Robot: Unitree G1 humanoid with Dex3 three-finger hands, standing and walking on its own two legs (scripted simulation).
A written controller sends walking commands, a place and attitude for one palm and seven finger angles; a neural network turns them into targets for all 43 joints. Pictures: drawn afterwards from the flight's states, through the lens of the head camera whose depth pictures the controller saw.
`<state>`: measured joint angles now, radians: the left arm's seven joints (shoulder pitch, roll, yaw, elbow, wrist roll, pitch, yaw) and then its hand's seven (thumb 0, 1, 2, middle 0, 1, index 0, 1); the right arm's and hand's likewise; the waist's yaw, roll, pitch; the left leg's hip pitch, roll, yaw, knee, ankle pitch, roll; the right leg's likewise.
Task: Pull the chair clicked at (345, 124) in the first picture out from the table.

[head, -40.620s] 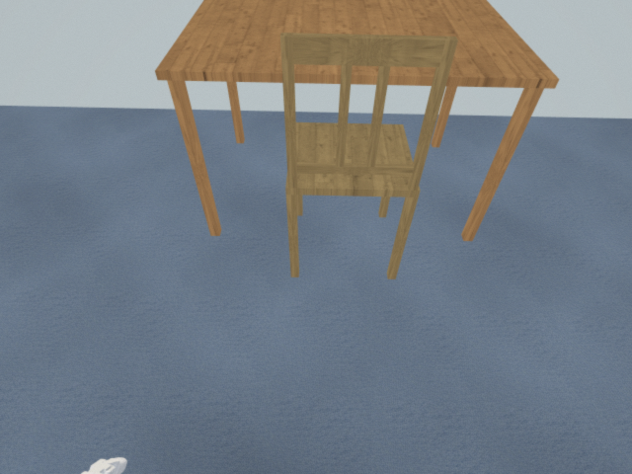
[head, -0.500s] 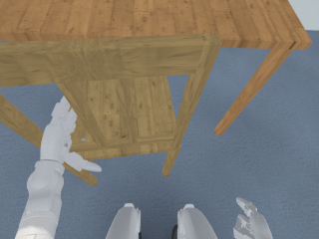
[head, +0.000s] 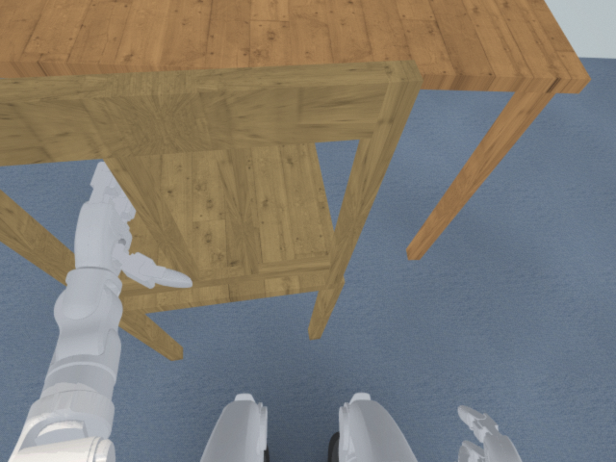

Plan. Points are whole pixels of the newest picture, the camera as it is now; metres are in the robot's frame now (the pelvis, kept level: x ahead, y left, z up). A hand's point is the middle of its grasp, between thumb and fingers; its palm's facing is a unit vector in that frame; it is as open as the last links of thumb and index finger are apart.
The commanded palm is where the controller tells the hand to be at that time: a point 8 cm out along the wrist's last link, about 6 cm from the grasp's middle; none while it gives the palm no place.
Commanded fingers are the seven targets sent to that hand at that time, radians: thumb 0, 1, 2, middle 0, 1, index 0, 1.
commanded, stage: push the fingers through the gap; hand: left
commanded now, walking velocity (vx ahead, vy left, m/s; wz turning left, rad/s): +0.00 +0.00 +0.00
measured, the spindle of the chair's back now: (165, 230) +0.39 +0.18 +0.04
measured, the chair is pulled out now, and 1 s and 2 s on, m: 0.06 0.05 -0.01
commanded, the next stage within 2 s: hook a spindle and tug to test in 0.70 s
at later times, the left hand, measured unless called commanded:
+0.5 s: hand (160, 216) +0.42 +0.20 +0.02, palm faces +0.02 -1.00 -0.03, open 17.0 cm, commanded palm +0.40 +0.24 +0.02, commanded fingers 0.00 -0.50 0.30 -0.06 -0.08 -0.06 -0.08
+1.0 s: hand (158, 213) +0.42 +0.20 +0.02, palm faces +0.02 -1.00 -0.03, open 16.6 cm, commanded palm +0.40 +0.24 +0.02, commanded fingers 0.00 -0.50 0.30 -0.25 -0.68 -0.25 -0.68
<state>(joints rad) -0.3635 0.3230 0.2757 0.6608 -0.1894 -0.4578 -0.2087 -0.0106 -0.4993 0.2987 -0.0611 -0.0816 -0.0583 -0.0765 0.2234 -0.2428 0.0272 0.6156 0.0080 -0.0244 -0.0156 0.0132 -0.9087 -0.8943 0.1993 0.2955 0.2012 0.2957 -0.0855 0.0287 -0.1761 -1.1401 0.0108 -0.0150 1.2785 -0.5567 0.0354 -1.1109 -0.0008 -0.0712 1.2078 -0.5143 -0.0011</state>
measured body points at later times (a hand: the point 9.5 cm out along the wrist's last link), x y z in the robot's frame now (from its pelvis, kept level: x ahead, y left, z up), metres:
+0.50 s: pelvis -0.01 +0.00 +0.00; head +0.12 +0.02 +0.43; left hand +0.41 +0.25 +0.03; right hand +0.08 -0.26 -0.12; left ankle +0.02 +0.09 -0.62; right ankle +0.03 -0.13 -0.62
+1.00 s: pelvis +0.00 +0.01 +0.00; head +0.13 +0.03 +0.43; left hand +0.42 +0.25 +0.02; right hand +0.09 -0.25 -0.11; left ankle +0.02 +0.09 -0.62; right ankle +0.03 -0.13 -0.62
